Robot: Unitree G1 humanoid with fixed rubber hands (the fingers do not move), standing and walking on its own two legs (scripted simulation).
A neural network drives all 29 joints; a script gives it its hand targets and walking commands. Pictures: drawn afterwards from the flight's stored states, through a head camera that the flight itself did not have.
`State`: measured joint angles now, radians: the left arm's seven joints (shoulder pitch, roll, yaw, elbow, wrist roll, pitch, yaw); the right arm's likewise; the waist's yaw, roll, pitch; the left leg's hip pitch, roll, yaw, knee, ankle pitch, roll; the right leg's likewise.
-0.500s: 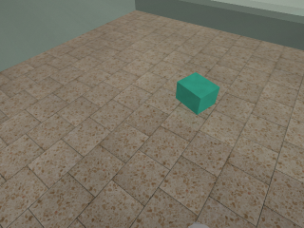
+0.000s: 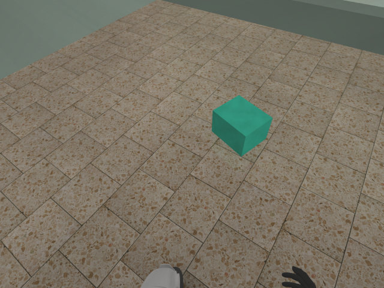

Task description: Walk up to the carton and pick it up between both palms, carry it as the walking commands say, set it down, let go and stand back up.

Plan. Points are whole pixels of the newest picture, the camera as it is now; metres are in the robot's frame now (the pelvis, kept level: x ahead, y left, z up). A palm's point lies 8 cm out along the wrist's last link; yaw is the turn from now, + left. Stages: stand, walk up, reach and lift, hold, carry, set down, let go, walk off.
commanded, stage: walk up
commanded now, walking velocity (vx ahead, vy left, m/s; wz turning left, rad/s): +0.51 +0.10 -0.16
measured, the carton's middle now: (240, 124) +1.20 -0.13 -0.67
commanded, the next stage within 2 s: none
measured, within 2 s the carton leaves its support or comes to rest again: neither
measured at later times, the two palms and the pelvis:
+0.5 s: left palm (136, 194) +0.37 +0.24 -0.14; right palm out of the picture +0.13 -0.19 -0.10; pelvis +0.26 +0.02 +0.01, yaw -2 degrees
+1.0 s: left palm (156, 179) +0.41 +0.18 -0.11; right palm (313, 159) +0.55 -0.29 -0.13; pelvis +0.48 -0.05 +0.01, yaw -2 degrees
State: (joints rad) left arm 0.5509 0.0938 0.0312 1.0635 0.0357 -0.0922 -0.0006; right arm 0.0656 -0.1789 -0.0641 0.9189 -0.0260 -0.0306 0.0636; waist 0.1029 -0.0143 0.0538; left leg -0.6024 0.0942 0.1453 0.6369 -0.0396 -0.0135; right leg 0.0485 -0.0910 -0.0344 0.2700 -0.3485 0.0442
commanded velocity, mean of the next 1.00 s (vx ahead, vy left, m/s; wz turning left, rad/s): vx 0.44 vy -0.05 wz -0.06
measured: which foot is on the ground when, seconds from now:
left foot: up 0.00-0.06, down 0.08-0.66, up 0.68-1.00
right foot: down 0.00-0.10, up 0.12-0.64, down 0.66-1.00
